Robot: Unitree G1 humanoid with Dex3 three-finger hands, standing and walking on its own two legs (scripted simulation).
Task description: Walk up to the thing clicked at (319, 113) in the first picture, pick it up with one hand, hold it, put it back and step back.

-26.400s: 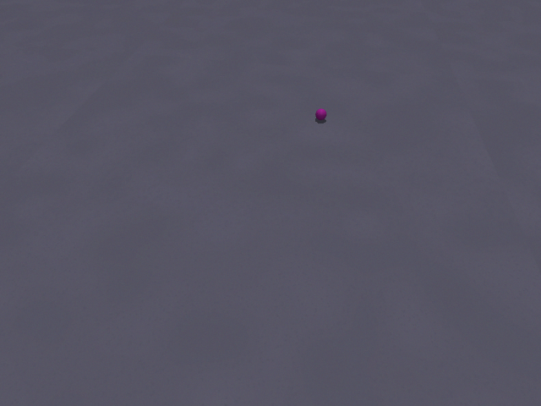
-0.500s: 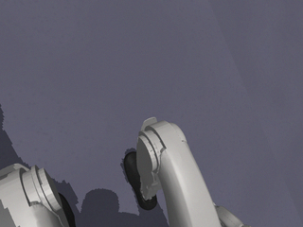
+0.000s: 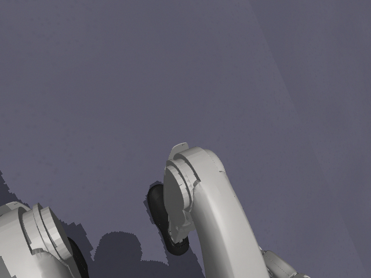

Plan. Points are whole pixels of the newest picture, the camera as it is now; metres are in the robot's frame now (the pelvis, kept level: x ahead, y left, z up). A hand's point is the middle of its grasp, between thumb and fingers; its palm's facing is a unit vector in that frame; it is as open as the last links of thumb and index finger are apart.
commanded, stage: open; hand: left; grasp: from above
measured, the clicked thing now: out of the picture +0.47 +0.30 -0.26
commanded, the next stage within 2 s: withdraw in 0.52 s
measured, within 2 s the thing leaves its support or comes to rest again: neither
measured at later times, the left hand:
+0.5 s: hand out of the picture +0.45 +0.30 -0.24, palm faces -0.46 -0.15 -0.88, open 13.8 cm
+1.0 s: hand out of the picture +0.48 +0.32 -0.16, palm faces -0.32 -0.09 -0.94, open 14.1 cm
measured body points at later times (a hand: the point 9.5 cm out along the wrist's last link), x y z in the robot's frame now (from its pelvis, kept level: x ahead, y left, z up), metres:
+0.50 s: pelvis +0.00 +0.00 +0.00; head +0.28 +0.11 +0.33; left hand +0.47 +0.30 -0.19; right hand +0.04 -0.25 -0.05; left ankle +0.06 +0.13 -0.27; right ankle +0.12 -0.12 -0.27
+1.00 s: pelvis +0.00 +0.00 +0.02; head +0.25 +0.09 +0.38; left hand +0.49 +0.32 -0.10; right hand +0.06 -0.26 -0.07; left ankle +0.06 +0.13 -0.27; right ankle +0.12 -0.12 -0.27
